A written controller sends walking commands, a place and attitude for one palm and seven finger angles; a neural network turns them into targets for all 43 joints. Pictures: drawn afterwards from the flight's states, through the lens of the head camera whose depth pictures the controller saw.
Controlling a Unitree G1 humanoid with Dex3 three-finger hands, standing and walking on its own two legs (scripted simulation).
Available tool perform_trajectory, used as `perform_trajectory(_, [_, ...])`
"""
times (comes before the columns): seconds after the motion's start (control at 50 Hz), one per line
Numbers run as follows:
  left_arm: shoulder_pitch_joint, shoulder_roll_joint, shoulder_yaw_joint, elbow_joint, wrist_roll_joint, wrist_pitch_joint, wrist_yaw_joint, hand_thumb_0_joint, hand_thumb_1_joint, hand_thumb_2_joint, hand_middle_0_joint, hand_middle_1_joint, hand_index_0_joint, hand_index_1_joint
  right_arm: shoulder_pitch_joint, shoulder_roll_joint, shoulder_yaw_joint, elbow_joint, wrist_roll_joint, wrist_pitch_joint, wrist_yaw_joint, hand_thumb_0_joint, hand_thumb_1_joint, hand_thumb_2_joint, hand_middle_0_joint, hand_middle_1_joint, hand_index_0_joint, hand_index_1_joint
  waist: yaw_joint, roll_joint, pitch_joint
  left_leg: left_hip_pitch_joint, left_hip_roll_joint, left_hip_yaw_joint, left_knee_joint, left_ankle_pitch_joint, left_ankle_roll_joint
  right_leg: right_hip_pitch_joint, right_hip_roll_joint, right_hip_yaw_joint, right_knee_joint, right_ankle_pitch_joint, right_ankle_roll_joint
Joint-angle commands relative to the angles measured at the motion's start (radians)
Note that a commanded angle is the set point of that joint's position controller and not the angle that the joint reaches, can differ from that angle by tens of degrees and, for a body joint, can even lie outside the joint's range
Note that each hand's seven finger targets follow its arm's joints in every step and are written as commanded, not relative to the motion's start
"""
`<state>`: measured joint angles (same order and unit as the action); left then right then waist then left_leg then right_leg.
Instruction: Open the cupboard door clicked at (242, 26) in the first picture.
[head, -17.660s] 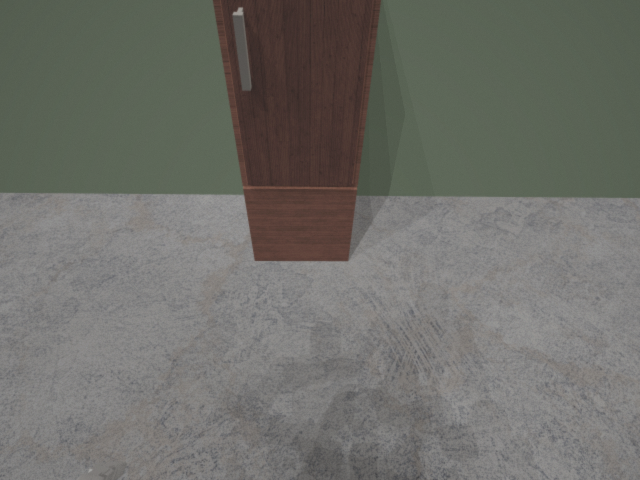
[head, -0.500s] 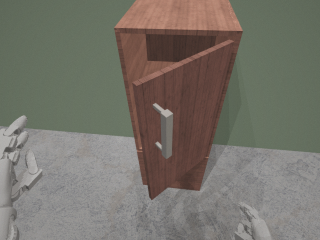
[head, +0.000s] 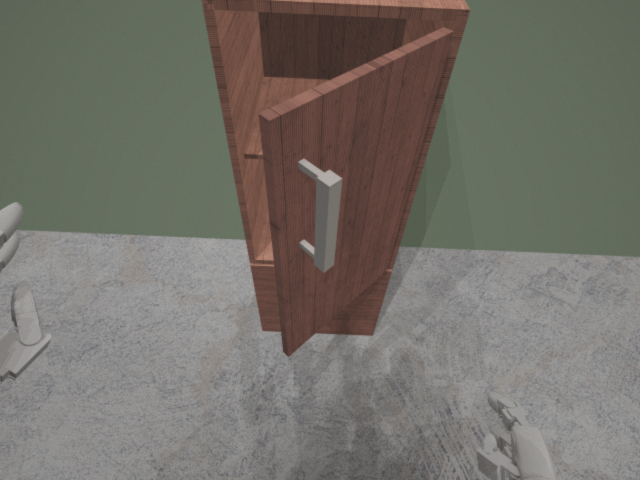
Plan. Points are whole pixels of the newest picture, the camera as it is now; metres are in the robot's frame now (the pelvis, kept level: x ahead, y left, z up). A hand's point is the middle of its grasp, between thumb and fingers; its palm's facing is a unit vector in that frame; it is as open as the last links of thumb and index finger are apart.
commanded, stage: step back with the hand held close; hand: left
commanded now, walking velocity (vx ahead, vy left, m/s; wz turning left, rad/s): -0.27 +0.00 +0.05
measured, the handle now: (316, 218) +0.42 +0.04 +0.09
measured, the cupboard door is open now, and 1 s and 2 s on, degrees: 46 46 46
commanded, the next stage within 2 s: stop stepping back and stand still in 0.72 s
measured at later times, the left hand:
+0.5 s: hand out of the picture +0.11 +0.28 +0.16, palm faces +0.49 -0.75 -0.46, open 7.4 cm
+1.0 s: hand out of the picture +0.00 +0.27 +0.17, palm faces +0.36 -0.82 -0.45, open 7.4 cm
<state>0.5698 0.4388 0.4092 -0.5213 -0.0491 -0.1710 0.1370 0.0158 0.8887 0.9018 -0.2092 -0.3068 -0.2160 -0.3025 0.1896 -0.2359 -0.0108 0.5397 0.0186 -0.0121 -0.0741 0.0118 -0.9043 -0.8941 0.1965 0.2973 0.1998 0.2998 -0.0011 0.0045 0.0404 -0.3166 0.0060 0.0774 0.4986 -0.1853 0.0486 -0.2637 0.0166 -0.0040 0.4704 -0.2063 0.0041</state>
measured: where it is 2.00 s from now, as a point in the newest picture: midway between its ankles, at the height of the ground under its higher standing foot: outside the picture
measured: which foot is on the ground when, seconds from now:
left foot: down 0.00-0.52, up 0.54-0.64, down 0.66-1.00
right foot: down 0.00-0.30, up 0.32-0.44, down 0.46-0.68, up 0.70-1.00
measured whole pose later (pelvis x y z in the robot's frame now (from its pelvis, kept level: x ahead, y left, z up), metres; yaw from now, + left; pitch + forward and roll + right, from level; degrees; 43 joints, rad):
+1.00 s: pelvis -0.20 +0.01 +0.01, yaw +0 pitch +3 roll -3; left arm 0.60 0.48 0.43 -0.61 -0.07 -0.17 0.16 0.02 0.89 0.90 -0.21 -0.31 -0.21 -0.30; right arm 0.19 -0.15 0.02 0.60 -0.02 -0.14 -0.06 0.01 -0.90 -0.89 0.20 0.30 0.20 0.30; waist -0.02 -0.04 -0.01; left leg -0.41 0.01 0.00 0.29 0.01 0.02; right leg -0.15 0.06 -0.03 0.57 -0.52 -0.01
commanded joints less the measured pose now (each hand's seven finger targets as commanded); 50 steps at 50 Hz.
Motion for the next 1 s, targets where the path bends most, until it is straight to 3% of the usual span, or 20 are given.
perform_trajectory(0.0, [-0.01, 0.137, 0.136, -0.177, 0.008, -0.074, 0.026, 0.0, 0.9, 0.9, -0.2, -0.3, -0.2, -0.3, -0.075, -0.126, -0.046, -0.16, -0.003, -0.071, -0.008, 0.0, -0.9, -0.9, 0.2, 0.3, 0.2, 0.3, 0.008, 0.098, -0.114, -0.178, 0.139, -0.174, -0.172, -0.22, 0.024, 0.146, -0.041, 0.075, 0.05, 0.035, -0.003])
perform_trajectory(0.08, [-0.049, 0.131, 0.137, -0.181, 0.023, -0.094, 0.032, 0.0, 0.9, 0.9, -0.2, -0.3, -0.2, -0.3, -0.06, -0.127, -0.047, -0.153, -0.009, -0.1, -0.01, 0.0, -0.9, -0.9, 0.2, 0.3, 0.2, 0.3, 0.001, 0.056, -0.077, -0.28, 0.132, -0.2, -0.164, -0.424, 0.033, 0.117, -0.045, 0.102, 0.036, -0.129, -0.011])
perform_trajectory(0.2, [-0.097, 0.138, 0.13, -0.24, 0.027, -0.117, 0.051, 0.0, 0.9, 0.9, -0.2, -0.3, -0.2, -0.3, -0.039, -0.121, -0.041, -0.119, -0.02, -0.133, -0.01, 0.0, -0.9, -0.9, 0.2, 0.3, 0.2, 0.3, -0.011, 0.041, -0.094, -0.128, 0.086, -0.194, -0.063, -0.359, 0.003, -0.069, -0.084, 0.135, -0.059, -0.234, -0.038])
perform_trajectory(0.28, [-0.079, 0.137, 0.163, -0.228, 0.034, -0.127, 0.05, 0.0, 0.9, 0.9, -0.2, -0.3, -0.2, -0.3, -0.058, -0.127, -0.04, -0.117, -0.023, -0.156, -0.015, 0.0, -0.9, -0.9, 0.2, 0.3, 0.2, 0.3, 0.008, 0.216, -0.128, -0.342, 0.225, -0.334, -0.313, -0.508, 0.053, 0.193, 0.035, 0.012, 0.249, -0.089, 0.011])
perform_trajectory(0.38, [-0.049, 0.131, 0.157, -0.181, 0.015, -0.131, 0.03, 0.0, 0.9, 0.9, -0.2, -0.3, -0.2, -0.3, -0.075, -0.108, -0.044, -0.098, -0.032, -0.166, 0.003, 0.0, -0.9, -0.9, 0.2, 0.3, 0.2, 0.3, 0.011, 0.158, -0.092, -0.3, 0.237, -0.317, -0.287, -0.397, 0.063, 0.152, 0.04, 0.032, 0.195, -0.181, -0.017])
perform_trajectory(0.42, [-0.056, 0.135, 0.142, -0.204, 0.006, -0.138, 0.025, 0.0, 0.9, 0.9, -0.2, -0.3, -0.2, -0.3, -0.082, -0.105, -0.043, -0.081, -0.034, -0.173, 0.011, 0.0, -0.9, -0.9, 0.2, 0.3, 0.2, 0.3, 0.008, 0.129, -0.111, -0.173, 0.186, -0.274, -0.223, -0.278, 0.025, 0.091, 0.017, 0.07, 0.032, -0.111, -0.038])
perform_trajectory(0.46, [-0.072, 0.137, 0.117, -0.207, -0.004, -0.152, 0.027, 0.0, 0.9, 0.9, -0.2, -0.3, -0.2, -0.3, -0.065, -0.09, -0.043, -0.058, -0.03, -0.165, 0.018, 0.0, -0.9, -0.9, 0.2, 0.3, 0.2, 0.3, -0.001, 0.045, -0.176, 0.039, 0.102, -0.161, -0.076, -0.025, -0.031, -0.025, -0.077, 0.181, -0.091, 0.072, -0.071])
perform_trajectory(0.5, [-0.1, 0.163, 0.109, -0.223, -0.001, -0.137, 0.028, 0.0, 0.9, 0.9, -0.2, -0.3, -0.2, -0.3, -0.07, -0.1, -0.059, -0.059, -0.008, -0.16, 0.015, 0.0, -0.9, -0.9, 0.2, 0.3, 0.2, 0.3, -0.005, -0.128, -0.254, 0.191, 0.008, -0.074, 0.168, -0.053, -0.055, -0.154, -0.181, 0.259, -0.175, 0.128, -0.084])
perform_trajectory(0.56, [-0.08, 0.187, 0.131, -0.208, 0.009, -0.115, 0.032, 0.0, 0.9, 0.9, -0.2, -0.3, -0.2, -0.3, -0.094, -0.07, -0.044, -0.062, -0.024, -0.132, 0.009, 0.0, -0.9, -0.9, 0.2, 0.3, 0.2, 0.3, -0.007, -0.113, -0.156, 0.005, -0.016, -0.116, 0.315, -0.149, -0.063, -0.114, -0.263, 0.288, -0.148, 0.382, -0.139])
perform_trajectory(0.6, [-0.105, 0.199, 0.146, -0.201, 0.013, -0.11, 0.029, 0.0, 0.9, 0.9, -0.2, -0.3, -0.2, -0.3, -0.099, -0.065, -0.026, -0.059, -0.026, -0.114, -0.003, 0.0, -0.9, -0.9, 0.2, 0.3, 0.2, 0.3, -0.011, -0.053, -0.102, -0.048, 0.005, -0.127, 0.102, -0.092, -0.06, -0.017, -0.202, 0.211, -0.068, 0.534, -0.094])
perform_trajectory(0.64, [-0.114, 0.207, 0.154, -0.21, 0.013, -0.114, 0.023, 0.0, 0.9, 0.9, -0.2, -0.3, -0.2, -0.3, -0.103, -0.105, -0.043, -0.062, -0.02, -0.107, -0.021, 0.0, -0.9, -0.9, 0.2, 0.3, 0.2, 0.3, -0.004, 0.105, -0.123, 0.045, 0.08, -0.189, -0.117, 0.423, -0.034, 0.009, -0.03, 0.091, 0.026, 0.423, 0.004])
perform_trajectory(0.66, [-0.089, 0.214, 0.168, -0.197, 0.008, -0.12, 0.019, 0.0, 0.9, 0.9, -0.2, -0.3, -0.2, -0.3, -0.088, -0.109, -0.053, -0.067, -0.012, -0.109, -0.017, 0.0, -0.9, -0.9, 0.2, 0.3, 0.2, 0.3, 0.01, 0.139, -0.204, 0.113, 0.154, -0.221, -0.124, 0.622, -0.001, 0.047, 0.024, 0.05, 0.098, 0.242, 0.023])
perform_trajectory(0.68, [-0.042, 0.211, 0.162, -0.202, -0.009, -0.121, 0.007, 0.0, 0.9, 0.9, -0.2, -0.3, -0.2, -0.3, -0.091, -0.103, -0.051, -0.088, -0.024, -0.115, -0.009, 0.0, -0.9, -0.9, 0.2, 0.3, 0.2, 0.3, 0.011, 0.251, -0.263, 0.137, 0.235, -0.325, -0.184, 0.716, 0.026, 0.019, 0.055, 0.035, 0.237, -0.12, 0.019])
perform_trajectory(0.7, [-0.02, 0.202, 0.163, -0.244, -0.017, -0.123, -0.001, 0.0, 0.9, 0.9, -0.2, -0.3, -0.2, -0.3, -0.085, -0.105, -0.057, -0.091, -0.044, -0.13, -0.001, 0.0, -0.9, -0.9, 0.2, 0.3, 0.2, 0.3, 0.021, 0.284, -0.287, 0.103, 0.296, -0.382, -0.232, 0.666, 0.054, 0.008, 0.07, 0.06, 0.408, -0.329, 0.014])
perform_trajectory(0.72, [0.001, 0.19, 0.156, -0.246, -0.022, -0.129, -0.003, 0.0, 0.9, 0.9, -0.2, -0.3, -0.2, -0.3, -0.076, -0.1, -0.06, -0.081, -0.047, -0.147, 0.007, 0.0, -0.9, -0.9, 0.2, 0.3, 0.2, 0.3, 0.026, 0.244, -0.289, 0.095, 0.315, -0.384, -0.213, 0.592, 0.082, -0.019, 0.061, 0.101, 0.487, -0.365, 0.006])
perform_trajectory(0.78, [0.038, 0.144, 0.115, -0.271, -0.026, -0.098, 0.007, 0.0, 0.9, 0.9, -0.2, -0.3, -0.2, -0.3, -0.058, -0.107, -0.067, -0.054, -0.025, -0.171, 0.026, 0.0, -0.9, -0.9, 0.2, 0.3, 0.2, 0.3, 0.016, 0.127, -0.299, 0.219, 0.277, -0.269, -0.187, 0.559, 0.096, -0.123, 0.052, 0.061, 0.529, -0.282, 0.026])
perform_trajectory(0.88, [0.024, 0.177, 0.145, -0.295, -0.027, -0.061, 0.04, 0.0, 0.9, 0.9, -0.2, -0.3, -0.2, -0.3, -0.079, -0.091, -0.036, -0.068, -0.028, -0.178, 0.008, 0.0, -0.9, -0.9, 0.2, 0.3, 0.2, 0.3, 0.0, 0.226, -0.197, 0.012, 0.197, -0.253, -0.422, -0.356, 0.028, 0.046, 0.072, -0.048, 0.317, -0.323, 0.006])
perform_trajectory(0.94, [0.023, 0.18, 0.146, -0.309, -0.023, -0.055, 0.048, 0.0, 0.9, 0.9, -0.2, -0.3, -0.2, -0.3, -0.064, -0.079, -0.026, -0.072, -0.041, -0.176, -0.002, 0.0, -0.9, -0.9, 0.2, 0.3, 0.2, 0.3, 0.002, 0.324, -0.187, -0.011, 0.1, -0.174, -0.433, -0.414, -0.074, 0.208, 0.118, -0.13, -0.011, -0.337, -0.028])
perform_trajectory(0.96, [0.052, 0.194, 0.154, -0.299, -0.024, -0.054, 0.044, 0.0, 0.9, 0.9, -0.2, -0.3, -0.2, -0.3, -0.063, -0.072, -0.021, -0.07, -0.038, -0.171, 0.0, 0.0, -0.9, -0.9, 0.2, 0.3, 0.2, 0.3, 0.002, 0.289, -0.201, 0.008, 0.057, -0.124, -0.36, -0.351, -0.105, 0.248, 0.1, -0.124, -0.161, -0.274, -0.041])
perform_trajectory(0.98, [0.072, 0.212, 0.164, -0.296, -0.023, -0.056, 0.038, 0.0, 0.9, 0.9, -0.2, -0.3, -0.2, -0.3, -0.052, -0.064, -0.019, -0.065, -0.037, -0.158, 0.004, 0.0, -0.9, -0.9, 0.2, 0.3, 0.2, 0.3, -0.004, 0.163, -0.205, 0.073, -0.002, -0.047, -0.17, -0.224, -0.103, 0.175, 0.01, -0.051, -0.268, -0.193, -0.069])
